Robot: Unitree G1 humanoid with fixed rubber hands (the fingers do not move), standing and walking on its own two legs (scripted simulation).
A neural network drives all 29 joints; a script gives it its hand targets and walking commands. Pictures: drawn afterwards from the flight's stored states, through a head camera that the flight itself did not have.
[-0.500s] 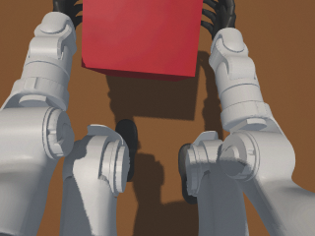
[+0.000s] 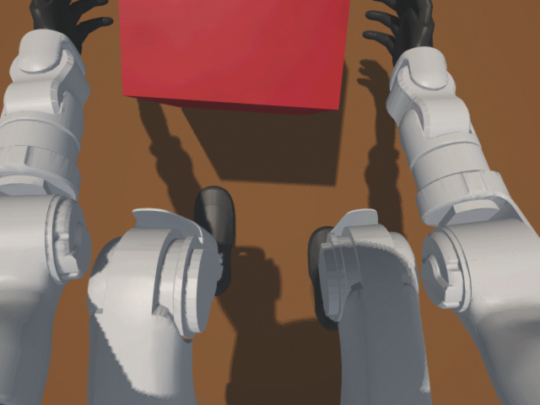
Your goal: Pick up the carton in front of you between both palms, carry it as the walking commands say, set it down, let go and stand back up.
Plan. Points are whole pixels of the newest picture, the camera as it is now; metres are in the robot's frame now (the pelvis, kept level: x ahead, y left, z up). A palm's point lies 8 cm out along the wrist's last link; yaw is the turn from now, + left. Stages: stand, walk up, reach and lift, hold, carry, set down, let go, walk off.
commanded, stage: set down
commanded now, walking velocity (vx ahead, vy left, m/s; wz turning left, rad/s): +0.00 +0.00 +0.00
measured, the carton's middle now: (241, 26) +0.53 +0.09 -0.24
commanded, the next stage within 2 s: let go in 1.06 s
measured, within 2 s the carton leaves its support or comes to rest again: neither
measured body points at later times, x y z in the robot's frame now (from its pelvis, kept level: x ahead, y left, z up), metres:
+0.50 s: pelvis +0.02 +0.00 +0.10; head +0.34 +0.06 +0.41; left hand +0.52 +0.29 -0.03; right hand +0.55 -0.10 -0.02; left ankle +0.15 +0.11 -0.33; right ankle +0.10 -0.11 -0.33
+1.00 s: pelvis +0.04 +0.01 +0.23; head +0.33 +0.07 +0.57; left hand +0.52 +0.30 +0.12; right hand +0.54 -0.11 +0.13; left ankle +0.15 +0.11 -0.33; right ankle +0.10 -0.11 -0.33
